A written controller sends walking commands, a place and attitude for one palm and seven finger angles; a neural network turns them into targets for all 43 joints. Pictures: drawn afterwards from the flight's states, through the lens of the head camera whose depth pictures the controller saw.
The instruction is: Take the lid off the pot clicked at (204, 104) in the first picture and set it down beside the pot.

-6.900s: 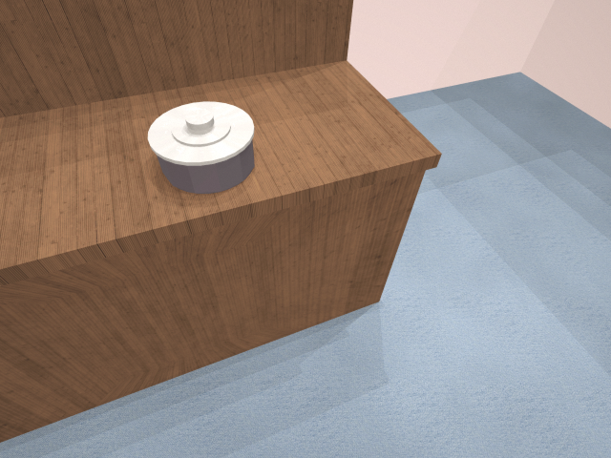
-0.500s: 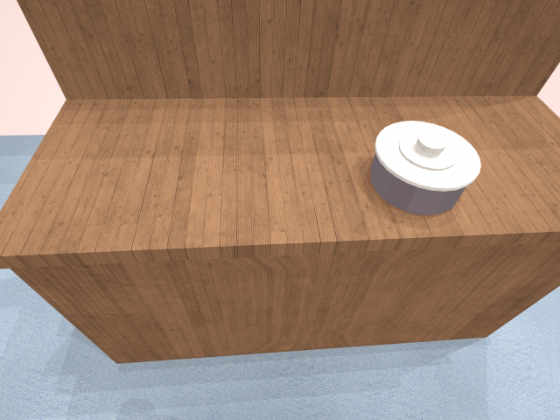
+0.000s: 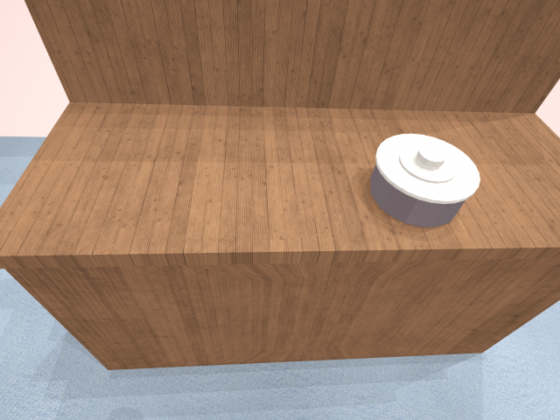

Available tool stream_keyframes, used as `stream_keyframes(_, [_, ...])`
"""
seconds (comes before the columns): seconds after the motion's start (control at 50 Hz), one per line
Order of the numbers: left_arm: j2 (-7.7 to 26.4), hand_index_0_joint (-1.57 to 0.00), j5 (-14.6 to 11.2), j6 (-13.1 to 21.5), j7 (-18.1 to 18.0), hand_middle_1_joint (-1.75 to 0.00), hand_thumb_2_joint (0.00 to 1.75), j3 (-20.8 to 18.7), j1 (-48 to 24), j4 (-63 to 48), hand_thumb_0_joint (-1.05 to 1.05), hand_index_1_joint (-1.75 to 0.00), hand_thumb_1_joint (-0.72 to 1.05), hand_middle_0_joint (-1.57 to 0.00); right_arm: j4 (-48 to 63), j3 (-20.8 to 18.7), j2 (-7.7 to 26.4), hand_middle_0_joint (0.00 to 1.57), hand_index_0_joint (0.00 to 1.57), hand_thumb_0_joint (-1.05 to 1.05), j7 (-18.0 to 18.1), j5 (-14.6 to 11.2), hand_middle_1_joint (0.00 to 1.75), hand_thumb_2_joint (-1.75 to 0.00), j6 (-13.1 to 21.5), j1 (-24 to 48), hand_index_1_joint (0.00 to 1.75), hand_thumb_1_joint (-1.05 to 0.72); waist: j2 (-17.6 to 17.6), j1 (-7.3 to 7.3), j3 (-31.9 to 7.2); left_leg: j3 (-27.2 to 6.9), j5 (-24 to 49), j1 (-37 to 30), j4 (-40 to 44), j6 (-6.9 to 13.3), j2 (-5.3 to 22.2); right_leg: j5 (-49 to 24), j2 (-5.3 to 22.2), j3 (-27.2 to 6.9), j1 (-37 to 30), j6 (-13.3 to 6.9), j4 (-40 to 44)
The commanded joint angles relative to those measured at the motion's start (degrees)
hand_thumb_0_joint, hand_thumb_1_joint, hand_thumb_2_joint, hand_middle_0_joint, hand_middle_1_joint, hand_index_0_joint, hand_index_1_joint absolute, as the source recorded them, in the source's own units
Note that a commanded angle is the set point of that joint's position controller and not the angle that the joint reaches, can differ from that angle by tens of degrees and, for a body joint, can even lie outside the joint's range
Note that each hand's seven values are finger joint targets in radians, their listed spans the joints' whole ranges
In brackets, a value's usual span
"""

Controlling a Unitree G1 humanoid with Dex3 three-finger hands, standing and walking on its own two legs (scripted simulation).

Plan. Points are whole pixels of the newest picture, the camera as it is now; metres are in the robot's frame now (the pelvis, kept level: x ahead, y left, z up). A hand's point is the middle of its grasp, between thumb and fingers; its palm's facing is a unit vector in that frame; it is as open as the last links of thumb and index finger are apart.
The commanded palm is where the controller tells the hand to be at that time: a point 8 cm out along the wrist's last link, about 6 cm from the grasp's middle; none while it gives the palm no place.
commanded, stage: shuffle to correct the standing spot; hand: left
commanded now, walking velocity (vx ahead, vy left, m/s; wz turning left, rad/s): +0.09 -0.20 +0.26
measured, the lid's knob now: (431, 155) +0.60 -0.27 +0.06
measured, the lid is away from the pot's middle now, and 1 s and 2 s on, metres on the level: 0.00 0.00 0.00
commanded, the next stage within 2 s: none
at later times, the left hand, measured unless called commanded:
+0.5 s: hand out of the picture +0.08 +0.11 -0.18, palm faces +0.17 -0.97 -0.17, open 7.3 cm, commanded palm none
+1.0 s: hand out of the picture +0.17 +0.01 -0.18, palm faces +0.17 -0.98 -0.13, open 7.4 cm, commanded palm none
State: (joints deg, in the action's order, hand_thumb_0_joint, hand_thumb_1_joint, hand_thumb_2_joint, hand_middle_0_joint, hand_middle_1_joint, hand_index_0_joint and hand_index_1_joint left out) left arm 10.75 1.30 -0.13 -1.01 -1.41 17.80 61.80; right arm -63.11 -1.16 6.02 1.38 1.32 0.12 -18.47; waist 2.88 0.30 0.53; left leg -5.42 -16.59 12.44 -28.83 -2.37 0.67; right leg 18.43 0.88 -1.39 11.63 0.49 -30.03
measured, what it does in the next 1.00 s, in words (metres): steps to the right: right foot, then left foot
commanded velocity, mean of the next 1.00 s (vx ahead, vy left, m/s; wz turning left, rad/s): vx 0.01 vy -0.20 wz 0.04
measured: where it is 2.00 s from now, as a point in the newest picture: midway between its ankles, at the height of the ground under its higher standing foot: outside the picture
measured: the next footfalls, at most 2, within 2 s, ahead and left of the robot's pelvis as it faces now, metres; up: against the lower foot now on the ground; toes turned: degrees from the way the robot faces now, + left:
right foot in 0.54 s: +0.19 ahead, -0.21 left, +0.00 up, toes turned +4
left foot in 0.80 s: +0.18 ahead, -0.06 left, +0.00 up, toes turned +13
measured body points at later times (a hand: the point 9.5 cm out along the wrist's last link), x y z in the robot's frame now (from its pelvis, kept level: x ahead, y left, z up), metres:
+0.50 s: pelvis +0.08 -0.08 +0.00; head +0.13 -0.06 +0.44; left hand +0.07 +0.16 -0.17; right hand +0.12 -0.30 -0.15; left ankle +0.02 +0.10 -0.74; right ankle +0.11 -0.20 -0.71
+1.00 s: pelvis +0.15 -0.17 +0.00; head +0.19 -0.12 +0.45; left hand +0.16 +0.06 -0.17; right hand +0.24 -0.39 -0.13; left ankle +0.14 -0.07 -0.74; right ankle +0.13 -0.32 -0.65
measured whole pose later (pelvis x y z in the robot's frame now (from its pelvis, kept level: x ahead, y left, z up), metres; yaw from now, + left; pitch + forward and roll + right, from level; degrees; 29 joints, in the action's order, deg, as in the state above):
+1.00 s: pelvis +0.15 -0.17 +0.00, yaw +7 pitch +0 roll -2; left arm 11.6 2.0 -3.6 -0.3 -3.4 13.5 55.2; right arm -57.8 -1.1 7.3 2.7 1.9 -0.3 -11.6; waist 4.7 -1.7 4.7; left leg 5.9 -15.4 13.7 -29.0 1.3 3.4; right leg 24.1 -0.6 -2.9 26.3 1.6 -64.1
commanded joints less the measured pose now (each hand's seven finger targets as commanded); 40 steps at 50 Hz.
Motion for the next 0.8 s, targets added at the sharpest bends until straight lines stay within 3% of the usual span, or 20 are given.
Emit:
stream_keyframes(0.0, [3.2,-0.20,-0.1,0.5,-0.1,-0.30,0.90,-1.1,4.9,-2.6,0.00,-0.30,0.90,-0.20,2.7,-2.1,9.5,0.20,0.20,0.00,0.7,0.1,0.30,-0.90,0.7,-2.2,0.30,-0.90,-8.5,-0.83,7.3,-8.8,-10.7,8.3,11.0,6.7,6.8,3.8,0.8,1.9,1.7,-1.9,2.7])
stream_keyframes(0.06, [4.2,-0.20,-0.4,0.7,-0.3,-0.30,0.90,-1.8,6.8,-2.6,0.00,-0.30,0.90,-0.20,3.3,-2.0,8.0,0.20,0.20,0.00,0.9,0.1,0.30,-0.90,0.8,-2.3,0.30,-0.90,-4.2,-1.34,5.6,-3.8,-2.9,10.4,3.1,5.5,3.5,3.4,3.0,-1.5,-2.1,-3.2,6.4])
stream_keyframes(0.1, [6.1,-0.20,-0.3,0.7,-0.6,-0.30,0.90,-2.7,8.2,-2.4,0.00,-0.30,0.90,-0.20,3.8,-1.6,5.8,0.20,0.20,0.00,1.0,0.1,0.30,-0.90,1.0,-1.9,0.30,-0.90,5.0,-1.93,4.6,3.7,1.3,14.7,-6.8,3.9,-0.3,-1.8,7.5,-5.9,-7.4,-5.6,9.5])
stream_keyframes(0.14, [6.2,-0.20,0.0,0.7,-0.9,-0.30,0.90,-2.8,9.2,-2.4,0.00,-0.30,0.90,-0.20,4.4,-1.8,5.1,0.20,0.20,0.00,1.1,-0.1,0.30,-0.90,1.2,-0.3,0.30,-0.90,10.5,-1.95,3.3,7.5,-9.2,16.4,-14.7,3.3,0.0,-15.6,12.4,-9.1,-9.5,-9.6,10.5])
stream_keyframes(0.2, [4.9,-0.20,0.3,0.6,-1.3,-0.30,0.90,-2.2,7.9,-2.3,0.00,-0.30,0.90,-0.20,3.8,-1.6,4.2,0.20,0.20,0.00,0.9,-0.3,0.30,-0.90,1.6,0.2,0.30,-0.90,6.0,-0.66,2.7,9.0,-7.8,11.2,-6.3,3.6,1.4,-31.4,11.3,-3.5,-8.8,-10.3,3.2])
stream_keyframes(0.22, [4.3,-0.20,-0.1,0.6,-1.3,-0.30,0.90,-1.8,6.0,-2.4,0.00,-0.30,0.90,-0.20,2.0,-1.8,4.4,0.20,0.20,0.00,1.0,-0.2,0.30,-0.90,1.9,-4.1,0.30,-0.90,2.5,2.05,1.7,8.2,3.7,1.6,1.8,4.3,1.5,-33.5,8.6,0.5,-3.8,-7.6,-2.9])
stream_keyframes(0.24, [2.6,-0.20,-0.4,0.7,-1.0,-0.30,0.90,-1.6,5.6,-3.6,0.00,-0.30,0.90,-0.20,-0.1,-2.6,8.1,0.20,0.20,0.00,1.6,0.5,0.30,-0.90,2.3,-10.5,0.30,-0.90,-7.4,4.07,-0.9,-2.6,19.8,-8.7,5.1,8.0,9.0,-26.0,3.2,5.4,4.6,-4.0,-14.4])
stream_keyframes(0.26, [0.8,-0.20,-0.8,1.0,-0.9,-0.30,0.90,-0.9,4.1,-4.9,0.00,-0.30,0.90,-0.20,-1.3,-3.4,12.0,0.20,0.20,0.00,2.3,1.0,0.30,-0.90,2.0,-15.5,0.30,-0.90,-18.4,5.59,-1.0,-17.1,41.2,-16.4,7.3,14.2,20.7,7.5,-1.4,6.9,17.6,-1.9,-25.4])
stream_keyframes(0.3, [2.6,-0.20,0.0,0.6,-1.5,-0.30,0.90,-2.0,-0.8,-6.1,0.00,-0.30,0.90,-0.20,-1.4,-2.9,11.8,0.20,0.20,0.00,2.5,1.2,0.30,-0.90,1.5,-14.6,0.30,-0.90,-15.0,5.30,3.9,-16.6,46.3,-10.4,7.2,17.4,23.1,15.3,0.8,-2.2,21.6,-3.1,-36.2])
stream_keyframes(0.36, [1.9,-0.20,-0.3,-0.4,0.0,-0.30,0.90,-2.5,1.1,-6.4,0.00,-0.30,0.90,-0.20,3.2,-2.7,10.7,0.20,0.20,0.00,2.8,1.1,0.30,-0.90,1.8,-2.0,0.30,-0.90,-14.7,0.16,7.0,-7.3,31.1,-3.0,8.9,12.1,18.5,11.1,3.5,-3.0,18.9,-2.3,-29.4])
stream_keyframes(0.44, [1.4,-0.20,-0.3,-0.8,1.6,-0.30,0.90,-2.9,3.8,-6.6,0.00,-0.30,0.90,-0.20,5.8,-4.1,14.5,0.20,0.20,0.00,2.1,1.0,0.30,-0.90,1.4,3.1,0.30,-0.90,-15.2,-1.64,2.4,-0.6,16.3,0.8,7.3,7.7,14.2,3.1,1.2,4.5,7.6,-0.8,-10.5])
stream_keyframes(0.48, [3.2,-0.20,-0.1,-0.3,1.8,-0.30,0.90,-3.6,7.8,-5.5,0.00,-0.30,0.90,-0.20,6.3,-4.9,14.8,0.20,0.20,0.00,1.7,0.5,0.30,-0.90,0.9,3.1,0.30,-0.90,-8.4,-3.17,0.7,2.5,6.7,5.6,0.7,4.5,11.0,-6.7,-0.9,6.5,-1.9,-0.6,0.6])
stream_keyframes(0.5, [5.5,-0.20,0.2,0.1,1.6,-0.30,0.90,-4.1,10.3,-4.7,0.00,-0.30,0.90,-0.20,6.4,-4.9,13.6,0.20,0.20,0.00,1.5,0.2,0.30,-0.90,0.7,2.5,0.30,-0.90,-1.1,-4.03,-0.3,6.5,0.2,9.2,-6.3,2.9,6.8,-9.2,1.6,3.0,-6.3,-0.8,5.4])
stream_keyframes(0.52, [11.2,-0.20,1.0,0.3,0.9,-0.30,0.90,-5.2,11.2,-4.8,0.00,-0.30,0.90,-0.20,7.4,-4.2,9.3,0.20,0.20,0.00,1.2,-0.2,0.30,-0.90,0.4,0.7,0.30,-0.90,17.3,-3.96,-1.1,12.0,-15.4,18.2,-18.9,0.9,-0.7,-12.0,12.2,-12.5,-9.7,-4.8,11.1])
stream_keyframes(0.54, [11.9,-0.20,0.9,-0.2,0.5,-0.30,0.90,-4.9,11.5,-5.7,0.00,-0.30,0.90,-0.20,8.7,-3.8,8.4,0.20,0.20,0.00,1.4,-0.4,0.30,-0.90,-0.2,3.1,0.30,-0.90,19.4,-5.23,-2.0,8.8,-24.4,17.6,-29.3,1.6,-0.5,-12.3,16.8,-19.4,-6.8,-10.2,15.3])
stream_keyframes(0.58, [9.9,-0.20,1.1,-0.7,-0.2,-0.30,0.90,-5.0,6.2,-7.4,0.00,-0.30,0.90,-0.20,8.3,-4.0,8.4,0.20,0.20,0.00,1.3,-0.2,0.30,-0.90,-0.5,3.4,0.30,-0.90,15.6,-3.20,-0.4,7.8,-20.5,17.4,-34.9,2.6,1.4,-5.4,14.4,-18.9,-2.3,-13.1,15.1])
stream_keyframes(0.64, [7.6,-0.20,1.4,-0.7,-0.9,-0.30,0.90,-4.2,2.3,-8.8,0.00,-0.30,0.90,-0.20,7.7,-3.1,7.3,0.20,0.20,0.00,1.1,-0.5,0.30,-0.90,0.2,5.2,0.30,-0.90,7.5,-1.86,0.3,9.7,-18.4,14.1,-24.6,2.3,2.0,-27.4,11.6,-9.7,-2.5,-13.7,7.6])
stream_keyframes(0.74, [7.7,-0.20,0.4,-1.5,-1.0,-0.30,0.90,-3.5,0.1,-9.0,0.00,-0.30,0.90,-0.20,4.6,-2.1,6.4,0.20,0.20,0.00,1.7,-0.8,0.30,-0.90,0.3,-2.5,0.30,-0.90,3.4,2.62,-2.6,11.9,4.7,-4.4,2.0,2.3,0.6,-31.8,8.2,-5.6,1.5,-9.0,3.8])
stream_keyframes(0.76, [6.3,-0.20,0.1,-1.5,-0.8,-0.30,0.90,-3.1,-0.1,-9.5,0.00,-0.30,0.90,-0.20,3.9,-2.4,8.6,0.20,0.20,0.00,2.1,-0.6,0.30,-0.90,0.7,-4.5,0.30,-0.90,-0.5,3.54,-3.0,8.5,9.7,-10.2,7.9,3.5,4.3,-28.6,5.8,-3.5,4.7,-6.5,-2.3])
stream_keyframes(0.78, [3.7,-0.20,-0.4,-1.5,-0.5,-0.30,0.90,-2.7,2.1,-9.8,0.00,-0.30,0.90,-0.20,4.5,-3.2,12.4,0.20,0.20,0.00,2.3,0.1,0.30,-0.90,1.1,-4.9,0.30,-0.90,-10.5,3.44,-1.9,-5.8,20.3,-13.2,11.5,8.5,16.6,-10.1,-0.1,0.1,13.0,-3.0,-13.7])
